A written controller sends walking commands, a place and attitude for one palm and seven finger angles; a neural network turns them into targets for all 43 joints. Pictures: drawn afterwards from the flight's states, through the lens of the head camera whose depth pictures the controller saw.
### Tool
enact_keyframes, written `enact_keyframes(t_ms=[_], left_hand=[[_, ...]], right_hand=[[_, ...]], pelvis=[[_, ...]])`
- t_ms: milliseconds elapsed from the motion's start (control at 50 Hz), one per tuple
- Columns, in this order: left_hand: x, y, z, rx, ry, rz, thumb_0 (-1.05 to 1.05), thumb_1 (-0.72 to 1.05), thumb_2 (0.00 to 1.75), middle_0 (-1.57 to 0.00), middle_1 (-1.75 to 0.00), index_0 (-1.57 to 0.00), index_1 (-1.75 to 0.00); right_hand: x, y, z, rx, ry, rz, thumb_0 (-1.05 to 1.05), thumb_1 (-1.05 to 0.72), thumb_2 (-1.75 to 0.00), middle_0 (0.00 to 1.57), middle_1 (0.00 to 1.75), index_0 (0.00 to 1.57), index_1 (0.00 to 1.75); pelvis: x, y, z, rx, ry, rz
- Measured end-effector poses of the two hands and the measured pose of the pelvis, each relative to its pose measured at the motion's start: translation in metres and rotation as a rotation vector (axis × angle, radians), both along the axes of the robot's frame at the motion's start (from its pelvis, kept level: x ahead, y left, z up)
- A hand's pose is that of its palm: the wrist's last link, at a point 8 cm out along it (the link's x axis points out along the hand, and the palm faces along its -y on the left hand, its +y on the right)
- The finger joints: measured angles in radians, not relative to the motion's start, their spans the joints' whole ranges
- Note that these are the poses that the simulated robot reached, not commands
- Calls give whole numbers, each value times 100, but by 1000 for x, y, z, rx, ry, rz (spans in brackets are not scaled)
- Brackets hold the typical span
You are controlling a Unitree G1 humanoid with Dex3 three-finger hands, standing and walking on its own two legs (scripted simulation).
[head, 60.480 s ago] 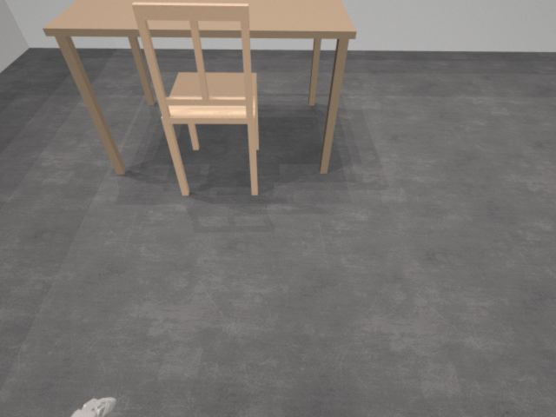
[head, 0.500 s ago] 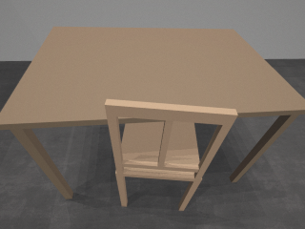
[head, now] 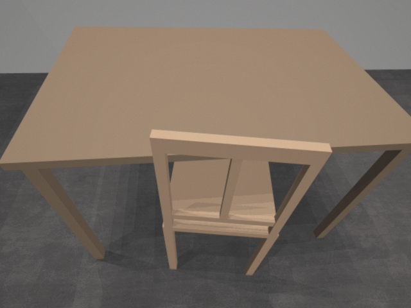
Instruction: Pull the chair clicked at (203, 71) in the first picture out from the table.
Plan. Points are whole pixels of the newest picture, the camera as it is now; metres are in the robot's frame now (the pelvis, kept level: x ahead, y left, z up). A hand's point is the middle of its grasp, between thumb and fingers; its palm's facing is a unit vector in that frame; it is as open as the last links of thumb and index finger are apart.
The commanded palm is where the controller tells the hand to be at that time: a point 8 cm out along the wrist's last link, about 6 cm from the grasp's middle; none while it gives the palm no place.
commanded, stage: look again from close up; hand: left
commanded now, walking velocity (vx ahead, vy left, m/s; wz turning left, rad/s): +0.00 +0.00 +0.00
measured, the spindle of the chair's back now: (229, 190) +0.42 -0.04 -0.08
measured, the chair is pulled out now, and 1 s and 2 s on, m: -0.05 -0.05 -0.05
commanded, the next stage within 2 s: raise the hand toward the chair's back in 0.74 s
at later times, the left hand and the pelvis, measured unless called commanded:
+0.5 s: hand out of the picture -0.01 +0.15 -0.18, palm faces +0.00 -0.99 -0.16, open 7.3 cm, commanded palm none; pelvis +0.00 -0.02 +0.00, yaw -1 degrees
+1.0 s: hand out of the picture +0.13 +0.17 -0.07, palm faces +0.23 -0.95 -0.21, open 7.4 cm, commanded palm +0.10 +0.19 -0.07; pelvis -0.01 -0.03 -0.01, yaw +1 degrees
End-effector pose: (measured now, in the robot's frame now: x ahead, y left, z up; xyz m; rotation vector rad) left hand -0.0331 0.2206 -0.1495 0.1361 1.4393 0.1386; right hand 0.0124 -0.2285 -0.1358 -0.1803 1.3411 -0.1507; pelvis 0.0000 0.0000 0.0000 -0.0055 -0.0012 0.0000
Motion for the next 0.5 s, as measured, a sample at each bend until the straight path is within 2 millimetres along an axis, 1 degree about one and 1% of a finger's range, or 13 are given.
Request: enact_keyframes(t_ms=[280,500], left_hand=[[17,-19,-3,-25,-44,-12,1,91,90,-20,-30,-20,-30],[18,-22,-1,-14,-40,-19,0,91,90,-20,-30,-20,-30]], right_hand=[[1,-8,0,-3,-11,-9,0,-92,-90,20,30,20,30],[-9,-13,-2,8,11,-26,0,-91,-90,20,30,20,30]], pelvis=[[0,-9,0,1,-10,-6],[0,-16,1,3,-11,-13]])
